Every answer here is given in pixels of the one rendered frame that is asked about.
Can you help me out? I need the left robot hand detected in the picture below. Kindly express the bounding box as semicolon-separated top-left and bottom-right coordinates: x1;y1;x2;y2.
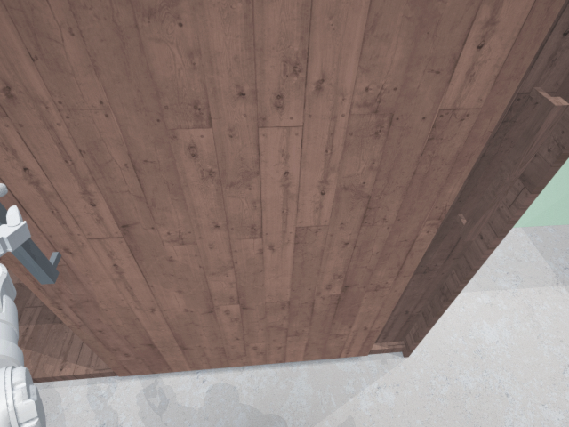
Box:
0;183;31;257

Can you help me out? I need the wardrobe door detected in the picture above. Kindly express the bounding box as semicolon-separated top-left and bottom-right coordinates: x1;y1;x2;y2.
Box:
0;0;565;377
375;0;569;343

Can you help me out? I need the robot left forearm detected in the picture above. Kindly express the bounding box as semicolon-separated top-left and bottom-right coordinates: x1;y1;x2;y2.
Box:
0;263;24;368

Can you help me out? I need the left robot upper arm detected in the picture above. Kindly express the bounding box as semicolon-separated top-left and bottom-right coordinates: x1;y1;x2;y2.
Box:
0;366;46;427

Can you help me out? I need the handle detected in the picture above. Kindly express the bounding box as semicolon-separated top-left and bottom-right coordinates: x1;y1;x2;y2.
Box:
0;203;61;285
460;97;569;241

